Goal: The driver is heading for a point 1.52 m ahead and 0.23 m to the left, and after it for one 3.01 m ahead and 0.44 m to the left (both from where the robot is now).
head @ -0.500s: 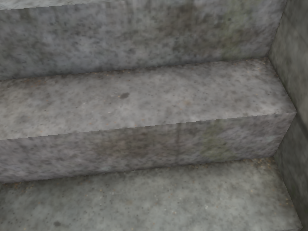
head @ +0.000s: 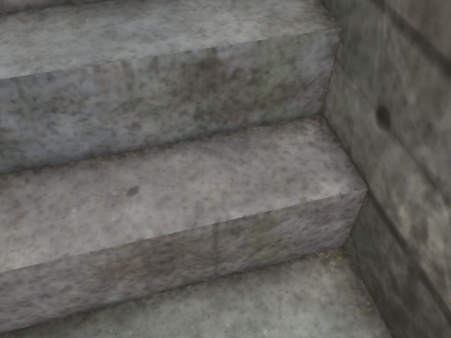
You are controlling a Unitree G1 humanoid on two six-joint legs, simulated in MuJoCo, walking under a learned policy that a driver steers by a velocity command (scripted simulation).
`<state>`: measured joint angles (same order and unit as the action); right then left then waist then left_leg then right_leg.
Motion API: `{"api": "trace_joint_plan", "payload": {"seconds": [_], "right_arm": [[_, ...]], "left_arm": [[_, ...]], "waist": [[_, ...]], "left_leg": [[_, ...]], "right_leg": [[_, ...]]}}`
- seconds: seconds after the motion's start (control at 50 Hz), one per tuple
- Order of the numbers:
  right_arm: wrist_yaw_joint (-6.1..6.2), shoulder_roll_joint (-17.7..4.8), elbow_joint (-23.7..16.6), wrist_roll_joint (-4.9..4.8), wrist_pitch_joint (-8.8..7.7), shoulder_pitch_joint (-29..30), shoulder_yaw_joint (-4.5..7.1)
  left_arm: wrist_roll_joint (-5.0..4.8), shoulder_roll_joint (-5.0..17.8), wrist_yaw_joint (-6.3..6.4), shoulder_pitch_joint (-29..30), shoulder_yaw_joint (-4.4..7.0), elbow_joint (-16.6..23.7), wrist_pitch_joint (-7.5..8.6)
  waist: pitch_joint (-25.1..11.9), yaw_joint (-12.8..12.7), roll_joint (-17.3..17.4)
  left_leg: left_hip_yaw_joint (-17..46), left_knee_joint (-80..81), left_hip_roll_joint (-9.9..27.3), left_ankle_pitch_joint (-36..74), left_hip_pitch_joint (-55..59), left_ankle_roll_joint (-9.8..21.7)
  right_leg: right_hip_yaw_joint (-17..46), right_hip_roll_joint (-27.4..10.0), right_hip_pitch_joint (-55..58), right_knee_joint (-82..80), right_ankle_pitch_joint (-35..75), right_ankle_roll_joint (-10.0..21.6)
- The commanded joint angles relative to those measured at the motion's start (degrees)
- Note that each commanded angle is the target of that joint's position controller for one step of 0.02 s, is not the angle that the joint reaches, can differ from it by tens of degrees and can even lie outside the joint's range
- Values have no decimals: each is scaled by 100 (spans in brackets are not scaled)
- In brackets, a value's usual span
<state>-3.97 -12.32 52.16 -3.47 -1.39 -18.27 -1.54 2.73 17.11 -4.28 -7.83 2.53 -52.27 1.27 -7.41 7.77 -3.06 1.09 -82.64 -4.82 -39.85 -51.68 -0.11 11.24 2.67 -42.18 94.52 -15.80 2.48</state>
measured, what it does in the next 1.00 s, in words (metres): steps on the spot: right foot 0.22 m lower, then left foot 0.22 m higher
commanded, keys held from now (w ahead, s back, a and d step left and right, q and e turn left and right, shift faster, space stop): no key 0.42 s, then w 0.58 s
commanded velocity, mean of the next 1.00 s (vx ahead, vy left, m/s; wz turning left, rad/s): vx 0.18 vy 0.00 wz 0.00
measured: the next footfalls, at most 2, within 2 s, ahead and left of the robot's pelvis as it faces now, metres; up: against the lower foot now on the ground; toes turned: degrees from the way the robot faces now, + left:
right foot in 0.18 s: -0.03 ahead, -0.17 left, -0.22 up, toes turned -3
left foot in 0.84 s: +0.10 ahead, +0.13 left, +0.00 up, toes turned +2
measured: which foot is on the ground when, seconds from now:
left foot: down 0.00-0.20, up 0.22-0.82, down 0.84-1.00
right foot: up 0.00-0.16, down 0.18-0.90, up 0.92-1.00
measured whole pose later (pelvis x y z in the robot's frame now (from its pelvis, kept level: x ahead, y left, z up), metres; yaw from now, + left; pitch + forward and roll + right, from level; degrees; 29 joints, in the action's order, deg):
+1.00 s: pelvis +0.02 +0.03 +0.04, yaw +0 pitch +6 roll +1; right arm 2.7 -8.4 56.2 1.3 -2.5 -11.1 0.4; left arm 3.1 15.4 0.6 -11.3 3.4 -51.1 4.5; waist -4.5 1.0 -2.4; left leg -1.0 -75.1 -5.3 -50.2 -44.6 5.6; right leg 10.6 4.0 -41.5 89.8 -3.7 8.5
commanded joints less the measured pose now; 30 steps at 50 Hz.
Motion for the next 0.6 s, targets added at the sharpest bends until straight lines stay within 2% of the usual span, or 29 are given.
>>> {"api": "trace_joint_plan", "payload": {"seconds": [0.02, 0.04, 0.06, 0.08, 0.1, 0.12, 0.14, 0.16, 0.18, 0.2, 0.22, 0.24, 0.26, 0.28, 0.3, 0.32, 0.34, 0.36, 0.38, 0.4, 0.42, 0.44, 0.46, 0.48, 0.5, 0.54, 0.56, 0.58, 0.6], "right_arm": [[95, -319, -915, 39, -423, 2108, -49], [126, -695, -1183, 106, -385, 2550, 16], [151, -846, -1277, 103, -333, 2606, 37], [247, -841, -1165, 48, -335, 2457, 40], [306, -871, -966, 101, -313, 2102, 55], [252, -858, -799, 118, -193, 1998, 13], [79, -847, -609, 221, -46, 1609, -27], [-83, -743, -477, 264, 137, 1214, -67], [-355, -575, -372, 320, 274, 530, -124], [-518, -218, -597, 280, 286, 54, -131], [-364, 6, -516, 169, 155, 79, -190], [-124, 40, -484, 80, 19, 599, -229], [64, -96, -613, 179, -70, 953, -205], [216, 13, -765, 386, -151, 1245, -301], [348, 33, -875, 335, -200, 1755, -339], [389, -67, -867, 285, -232, 1917, -348], [487, -18, -671, 297, -208, 1632, -337], [587, -40, -652, 246, -259, 1144, -319], [575, -96, -655, 249, -254, 1187, -286], [563, -130, -709, 253, -251, 1158, -252], [550, -203, -737, 264, -246, 1233, -229], [550, -278, -813, 284, -235, 1378, -213], [572, -281, -874, 311, -217, 1569, -216], [597, -199, -908, 340, -190, 1666, -228], [611, -115, -924, 357, -153, 1674, -231], [587, -38, -981, 398, -61, 1690, -214], [501, 49, -1008, 488, 53, 1851, -215], [448, 93, -1072, 464, 136, 1946, -212], [399, 93, -1104, 452, 182, 2104, -211]], "left_arm": [[32, 391, 7, -666, 67, 382, 224], [210, 576, -8, -998, 90, 392, 173], [295, 530, -13, -1204, 92, 448, 117], [382, 244, -53, -1359, 6, 485, 52], [279, 138, -102, -1551, -74, 328, 66], [224, -96, -242, -1795, -163, 42, -5], [72, -145, -361, -1662, -169, -101, -78], [-43, -62, -513, -1442, -179, -66, -115], [24, -9, -613, -1825, -189, -168, -64], [-21, 635, -712, -1674, -108, -222, 7], [-90, 708, -726, -1451, -174, 126, 196], [-184, 679, -649, -1749, -252, 56, 324], [-233, 824, -547, -1670, -263, 92, 421], [-229, 1207, -443, -1428, -107, 3, 370], [4, 1228, -342, -1489, -77, -69, 288], [162, 952, -351, -1454, -184, -23, 284], [370, 432, -319, -1440, -326, -28, 227], [262, -5, -323, -1251, -477, 48, 247], [106, -129, -313, -1365, -562, 76, 282], [85, -110, -323, -1455, -572, 128, 307], [111, -44, -318, -1695, -547, 54, 299], [183, 125, -301, -2185, -470, -89, 258], [308, 233, -281, -2681, -396, -281, 208], [424, 179, -290, -2889, -381, -405, 178], [467, 50, -314, -2954, -401, -484, 180], [428, -174, -321, -2953, -450, -587, 228], [334, -254, -197, -3061, -480, -804, 251], [369, -267, -135, -2906, -469, -788, 281], [409, -287, -90, -3027, -462, -863, 303]], "waist": [[-13, -1130, 645], [-139, -1290, 928], [-142, -1413, 647], [-153, -1481, 357], [-125, -1441, 37], [145, -1475, 154], [590, -1166, 419], [675, -915, 662], [276, -720, 438], [-266, -48, -235], [-760, 28, -288], [-884, -329, -264], [-987, -444, -374], [-651, -585, -538], [25, -750, -319], [116, -779, 52], [40, -690, 336], [-217, -488, 426], [-326, -556, 275], [-273, -556, -22], [-190, -681, -89], [-33, -925, -188], [173, -1171, -218], [322, -1246, -186], [401, -1229, -142], [406, -1143, -54], [302, -1081, -66], [354, -1019, -57], [322, -1098, -108]], "left_leg": [[2464, 2603, 931, 2137, -390, 914], [2504, 2584, 1090, 2850, -1405, 1097], [2308, 2278, 1101, 3093, -1338, 1041], [2124, 1681, 998, 2979, -878, 966], [1936, 996, 944, 2682, -588, 829], [1793, 677, 960, 2263, -829, 822], [1634, 680, 1019, 2071, -938, 849], [1550, 157, 1005, 2557, -695, 939], [1370, -819, 1005, 2546, -458, 758], [542, -1844, 587, 1008, -892, 181], [229, -2337, 519, -602, -1249, -351], [175, -2863, 583, -886, -1508, -655], [51, -3508, 510, -1150, -2112, -728], [481, -3318, 896, -637, -3226, -808], [675, -3762, 1109, -223, -3930, -733], [843, -4060, 1093, -140, -4159, -648], [1029, -4610, 1090, 968, -4129, -505], [749, -4325, 936, 1922, -3521, -400], [599, -4362, 918, 1768, -3180, -438], [622, -4377, 865, 1715, -3204, -390], [600, -4378, 903, 1649, -3365, -355], [573, -4471, 914, 1592, -3855, -254], [658, -4723, 934, 1684, -4471, -87], [782, -4872, 1014, 1955, -4926, 98], [832, -4981, 1073, 2179, -5178, 249], [714, -5116, 1195, 2381, -5361, 456], [560, -5223, 1340, 2506, -5465, 542], [410, -5049, 1389, 2607, -5451, 589], [281, -4963, 1441, 2584, -5410, 661]], "right_leg": [[-374, -541, 1161, -1035, 25, -710], [-559, -440, 2184, -796, 384, -758], [-606, -555, 2409, -1684, 674, -762], [-760, -701, 2265, -3264, 924, -780], [-825, -701, 2642, -4915, 1155, -870], [-1152, -630, 3363, -6356, 2280, -777], [-1480, -502, 3768, -7170, 3027, -636], [-1622, -433, 3725, -7893, 3343, -268], [-1537, -619, 3811, -7794, 3355, 249], [-642, -1184, 4023, -6714, 5799, 1089], [-129, -1568, 4213, -6609, 6566, 1226], [332, -1771, 4039, -6928, 6140, 1180], [268, -1683, 4405, -7005, 5379, 918], [1358, -2403, 4791, -7416, 3713, 1421], [1680, -2617, 4822, -7751, 2754, 1407], [1548, -2408, 4803, -7737, 2106, 1138], [1419, -2309, 4359, -7535, 1683, 1397], [816, -1818, 3969, -7317, 2014, 1314], [640, -1625, 3697, -7303, 2299, 1275], [460, -1511, 3806, -7245, 2377, 1242], [450, -1553, 3885, -7282, 2362, 1283], [620, -1729, 4143, -7470, 1840, 1457], [928, -1938, 4397, -7693, 1079, 1631], [1148, -2083, 4510, -7872, 416, 1702], [1238, -2144, 4477, -8001, 43, 1698], [1102, -2097, 4210, -8139, -304, 1573], [1141, -2118, 3952, -8207, -588, 1522], [899, -1998, 3784, -8278, -762, 1368], [774, -1928, 3573, -8362, -883, 1275]]}}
